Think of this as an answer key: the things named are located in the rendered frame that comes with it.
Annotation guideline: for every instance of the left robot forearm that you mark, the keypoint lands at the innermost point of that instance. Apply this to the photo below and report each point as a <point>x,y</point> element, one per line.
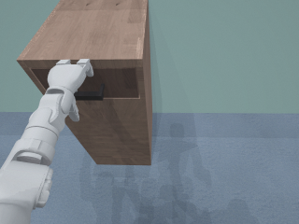
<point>37,144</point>

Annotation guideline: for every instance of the robot left upper arm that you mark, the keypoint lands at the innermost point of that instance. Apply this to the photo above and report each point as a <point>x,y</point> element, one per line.
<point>24,186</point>

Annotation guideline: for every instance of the drawer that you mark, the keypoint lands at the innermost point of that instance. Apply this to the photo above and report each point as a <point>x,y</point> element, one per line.
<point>120,82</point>

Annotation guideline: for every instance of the left robot hand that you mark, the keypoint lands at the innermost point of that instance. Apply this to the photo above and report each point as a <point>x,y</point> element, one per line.
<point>71,77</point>

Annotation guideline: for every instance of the handle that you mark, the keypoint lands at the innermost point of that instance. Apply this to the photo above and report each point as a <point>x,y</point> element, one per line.
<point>90,95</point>

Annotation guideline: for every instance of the cabinet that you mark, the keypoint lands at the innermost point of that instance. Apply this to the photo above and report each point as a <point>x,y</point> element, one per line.
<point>111,33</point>

